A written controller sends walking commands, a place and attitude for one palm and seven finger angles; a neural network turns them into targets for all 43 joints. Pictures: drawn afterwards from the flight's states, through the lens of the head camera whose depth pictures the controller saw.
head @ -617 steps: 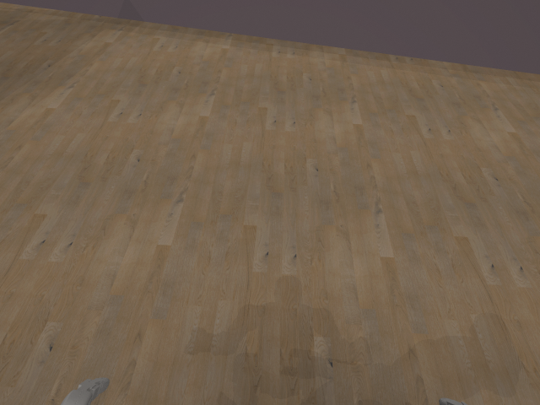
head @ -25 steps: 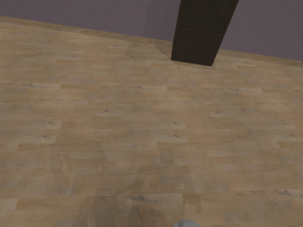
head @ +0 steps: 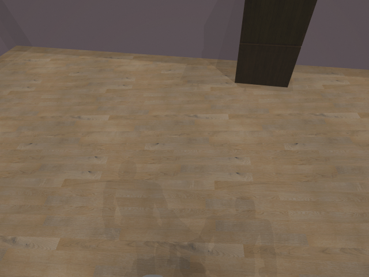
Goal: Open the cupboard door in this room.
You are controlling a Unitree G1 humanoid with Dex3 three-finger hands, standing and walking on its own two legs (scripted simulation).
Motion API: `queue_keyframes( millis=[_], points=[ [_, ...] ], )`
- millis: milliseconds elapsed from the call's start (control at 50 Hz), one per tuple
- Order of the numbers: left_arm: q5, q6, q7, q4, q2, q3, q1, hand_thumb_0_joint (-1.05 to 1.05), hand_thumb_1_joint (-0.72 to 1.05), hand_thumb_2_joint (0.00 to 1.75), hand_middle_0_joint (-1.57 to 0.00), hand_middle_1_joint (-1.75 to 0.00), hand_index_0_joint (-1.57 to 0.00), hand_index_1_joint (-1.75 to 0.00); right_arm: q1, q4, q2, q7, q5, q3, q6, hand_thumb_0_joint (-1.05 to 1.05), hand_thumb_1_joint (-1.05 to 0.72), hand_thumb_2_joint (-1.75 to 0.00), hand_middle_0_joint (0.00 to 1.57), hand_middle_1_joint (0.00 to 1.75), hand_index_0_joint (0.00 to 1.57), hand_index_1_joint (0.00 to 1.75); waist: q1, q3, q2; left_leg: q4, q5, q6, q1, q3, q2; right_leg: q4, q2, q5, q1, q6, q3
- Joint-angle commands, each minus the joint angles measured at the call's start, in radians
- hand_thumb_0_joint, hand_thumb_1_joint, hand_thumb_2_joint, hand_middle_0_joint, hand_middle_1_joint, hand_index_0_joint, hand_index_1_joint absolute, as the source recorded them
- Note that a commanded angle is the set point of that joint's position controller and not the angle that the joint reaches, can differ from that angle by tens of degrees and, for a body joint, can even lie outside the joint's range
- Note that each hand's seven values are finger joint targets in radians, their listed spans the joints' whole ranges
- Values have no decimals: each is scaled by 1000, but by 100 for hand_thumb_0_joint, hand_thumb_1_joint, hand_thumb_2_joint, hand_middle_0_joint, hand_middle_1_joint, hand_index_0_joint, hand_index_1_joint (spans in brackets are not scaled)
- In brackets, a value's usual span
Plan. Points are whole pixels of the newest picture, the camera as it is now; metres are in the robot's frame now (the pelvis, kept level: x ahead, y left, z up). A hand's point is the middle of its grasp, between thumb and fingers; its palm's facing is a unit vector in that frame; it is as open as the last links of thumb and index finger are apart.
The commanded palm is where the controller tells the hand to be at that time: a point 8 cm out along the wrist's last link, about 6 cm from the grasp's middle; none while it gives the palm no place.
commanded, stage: stand and wait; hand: left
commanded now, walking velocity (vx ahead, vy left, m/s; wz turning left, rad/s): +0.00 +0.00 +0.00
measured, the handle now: out of the picture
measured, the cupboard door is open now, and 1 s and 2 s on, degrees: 0 0 0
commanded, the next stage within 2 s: turn or walk to find it in 0.28 s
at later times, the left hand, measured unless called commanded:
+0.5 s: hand out of the picture -0.04 +0.22 -0.18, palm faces +0.14 -0.97 -0.22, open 7.4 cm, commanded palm none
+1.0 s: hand out of the picture -0.06 +0.22 -0.18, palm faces +0.15 -0.97 -0.19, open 7.4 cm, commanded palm none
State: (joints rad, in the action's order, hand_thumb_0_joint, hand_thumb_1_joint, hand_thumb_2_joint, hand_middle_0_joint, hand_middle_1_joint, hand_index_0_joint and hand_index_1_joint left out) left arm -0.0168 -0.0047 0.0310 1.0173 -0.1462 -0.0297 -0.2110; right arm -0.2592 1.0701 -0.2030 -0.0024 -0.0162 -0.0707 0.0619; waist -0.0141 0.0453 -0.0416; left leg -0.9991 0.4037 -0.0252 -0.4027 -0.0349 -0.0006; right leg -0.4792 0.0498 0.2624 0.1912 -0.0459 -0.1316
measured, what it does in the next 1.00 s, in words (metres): steps on the spot: left foot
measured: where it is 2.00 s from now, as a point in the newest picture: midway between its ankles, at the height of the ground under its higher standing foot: outside the picture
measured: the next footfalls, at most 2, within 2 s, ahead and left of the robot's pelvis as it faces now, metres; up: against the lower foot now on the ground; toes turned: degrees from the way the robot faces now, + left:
left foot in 0.26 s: -0.02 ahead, +0.17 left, +0.00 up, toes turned +10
left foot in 1.98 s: -0.04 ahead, +0.16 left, +0.00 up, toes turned -3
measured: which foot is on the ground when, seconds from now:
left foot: up 0.00-0.24, down 0.26-1.00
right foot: down 0.00-1.00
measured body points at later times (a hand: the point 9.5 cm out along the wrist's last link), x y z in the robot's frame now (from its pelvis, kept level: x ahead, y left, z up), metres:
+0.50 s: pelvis -0.03 +0.03 -0.01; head -0.01 +0.03 +0.44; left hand -0.04 +0.27 -0.17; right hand +0.06 -0.19 -0.16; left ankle -0.05 +0.16 -0.74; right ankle -0.03 -0.08 -0.74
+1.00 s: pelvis -0.04 +0.05 +0.00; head -0.04 +0.05 +0.45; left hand -0.07 +0.27 -0.16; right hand +0.00 -0.18 -0.16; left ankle -0.06 +0.16 -0.74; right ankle -0.03 -0.08 -0.74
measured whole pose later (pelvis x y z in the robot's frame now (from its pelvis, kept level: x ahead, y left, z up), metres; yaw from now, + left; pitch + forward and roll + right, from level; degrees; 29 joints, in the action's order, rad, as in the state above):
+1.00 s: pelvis -0.04 +0.05 +0.00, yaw +6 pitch -2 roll +0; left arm -0.01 -0.01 0.03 1.15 -0.16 -0.01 -0.25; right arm -0.24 1.13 -0.16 0.03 -0.01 -0.02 -0.01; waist 0.02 0.04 0.00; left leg -0.44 0.25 0.00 -0.16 0.05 0.02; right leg -0.44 0.09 0.24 0.16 0.03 -0.13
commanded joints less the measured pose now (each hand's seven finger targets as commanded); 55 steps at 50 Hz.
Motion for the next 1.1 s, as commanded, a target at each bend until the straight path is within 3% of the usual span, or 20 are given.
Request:
queue_keyframes(
  millis=[0,120,180,220,240,260,300,380,460,500,520,540,600,660,700,720,740,760,880,1080],
  points=[
    [-2,23,6,-58,-173,-37,-31,0,90,90,-20,-30,-20,-30,-11,-48,-62,3,0,-14,-10,0,-90,-90,20,30,20,30,20,-6,176,-74,-16,-28,-68,0,40,213,249,-154,-12,-81,189],
    [-15,19,3,-5,-206,-42,-105,0,90,90,-20,-30,-20,-30,53,-62,-29,11,8,13,-34,0,-90,-90,20,30,20,30,66,-54,215,293,49,-25,49,69,34,138,257,-364,-87,-117,203],
    [-3,16,3,17,-201,-36,-78,0,90,90,-20,-30,-20,-30,-24,-22,-25,19,11,23,-50,0,-90,-90,20,30,20,30,24,-102,204,547,-143,-19,224,95,22,67,208,-358,-53,-58,159],
    [13,9,2,16,-145,-21,-83,0,90,90,-20,-30,-20,-30,-58,-2,-87,23,7,18,-74,0,-90,-90,20,30,20,30,12,-131,18,669,-356,19,381,-23,139,-43,112,-194,69,26,85],
    [14,4,-3,17,-107,-10,-89,0,90,90,-20,-30,-20,-30,-30,-13,-133,29,5,11,-76,0,-90,-90,20,30,20,30,24,-104,-117,679,-437,73,361,-141,254,-82,60,-34,128,62,45],
    [9,-1,-1,22,-89,-3,-76,0,90,90,-20,-30,-20,-30,-1,-18,-144,32,1,14,-70,0,-90,-90,20,30,20,30,28,-41,-139,713,-416,119,255,-153,303,-108,45,119,103,73,39],
    [4,-17,-5,37,-95,0,-39,0,90,90,-20,-30,-20,-30,39,-11,-119,42,-2,23,-70,0,-90,-90,20,30,20,30,19,35,-203,748,-467,139,185,-145,275,-191,52,153,104,86,40],
    [6,-17,-9,60,-102,-5,-86,0,90,90,-20,-30,-20,-30,71,-20,-123,43,-1,19,-64,0,-90,-90,20,30,20,30,39,36,-147,675,-582,143,187,-115,232,-173,40,121,94,89,50],
    [2,-3,-6,60,-124,-12,-131,0,90,90,-20,-30,-20,-30,81,-48,-132,34,6,6,-57,0,-90,-90,20,30,20,30,50,-11,-56,578,-482,104,146,-114,170,16,53,-67,-8,93,56],
    [-6,8,0,57,-179,-19,-133,0,90,90,-20,-30,-20,-30,73,-64,-78,28,13,13,-58,0,-90,-90,20,30,20,30,37,-56,118,460,-316,42,86,-5,64,81,185,-230,-81,42,186],
    [-4,13,0,52,-208,-27,-124,0,90,90,-20,-30,-20,-30,69,-69,-56,27,12,15,-49,0,-90,-90,20,30,20,30,40,-53,273,387,-154,12,61,44,11,144,270,-216,-68,-29,269],
    [-4,16,1,49,-207,-28,-116,0,90,90,-20,-30,-20,-30,88,-74,-65,26,6,13,-41,0,-90,-90,20,30,20,30,49,-32,321,302,22,6,51,46,17,183,310,-239,-38,-85,293],
    [-10,14,1,27,-183,-23,-52,0,90,90,-20,-30,-20,-30,66,-57,-46,22,7,14,-38,0,-90,-90,20,30,20,30,26,-7,236,249,56,8,80,31,39,154,279,-285,33,-105,214],
    [-2,10,1,28,-180,-20,-30,0,90,90,-20,-30,-20,-30,7,-24,-28,17,8,25,-51,0,-90,-90,20,30,20,30,2,-40,169,514,-171,5,210,57,45,48,209,-246,41,-29,124],
    [10,2,-2,24,-130,-8,-51,0,90,90,-20,-30,-20,-30,1,-15,-85,22,1,22,-71,0,-90,-90,20,30,20,30,17,-49,-23,629,-362,48,268,-91,156,-39,89,-82,106,55,50],
    [10,0,-2,29,-108,-2,-65,0,90,90,-20,-30,-20,-30,23,-21,-119,26,-1,19,-73,0,-90,-90,20,30,20,30,33,-51,-70,665,-363,83,226,-135,214,-37,61,-32,63,77,33],
    [5,0,-4,36,-107,0,-68,0,90,90,-20,-30,-20,-30,49,-23,-123,28,2,19,-72,0,-90,-90,20,30,20,30,45,-31,-39,674,-319,86,185,-118,214,-14,54,-11,28,80,38],
    [3,-5,-3,50,-101,3,-52,0,90,90,-20,-30,-20,-30,58,-15,-109,29,2,24,-77,0,-90,-90,20,30,20,30,39,1,-108,705,-302,81,146,-116,196,-10,59,-21,5,84,28],
    [7,10,-1,99,-113,11,-96,0,90,90,-20,-30,-20,-30,-3,20,-62,35,8,38,-85,0,-90,-90,20,30,20,30,30,-28,5,646,-389,41,221,-8,133,86,94,-170,-51,62,67],
    [7,13,2,116,-102,14,-102,0,90,90,-20,-30,-20,-30,-53,47,-46,35,9,46,-86,0,-90,-90,20,30,20,30,24,29,37,694,-279,35,210,9,123,135,91,-115,-34,59,81]
  ],
)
